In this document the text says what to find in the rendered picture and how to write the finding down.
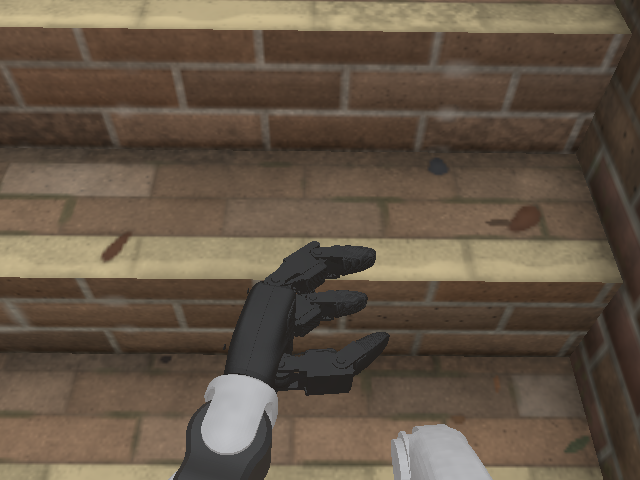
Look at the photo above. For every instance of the robot right thigh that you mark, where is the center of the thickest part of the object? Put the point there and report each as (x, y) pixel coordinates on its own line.
(435, 452)

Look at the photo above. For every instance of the left robot hand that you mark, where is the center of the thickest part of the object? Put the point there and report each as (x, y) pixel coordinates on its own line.
(262, 342)

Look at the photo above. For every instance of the robot left forearm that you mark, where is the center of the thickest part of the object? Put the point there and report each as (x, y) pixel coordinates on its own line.
(230, 436)

